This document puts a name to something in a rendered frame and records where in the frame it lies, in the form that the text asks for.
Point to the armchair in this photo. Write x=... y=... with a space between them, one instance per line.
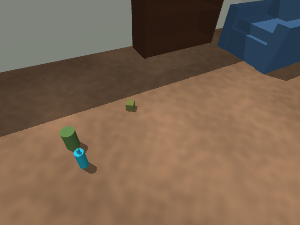
x=265 y=34

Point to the bookshelf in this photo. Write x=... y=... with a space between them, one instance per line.
x=164 y=26

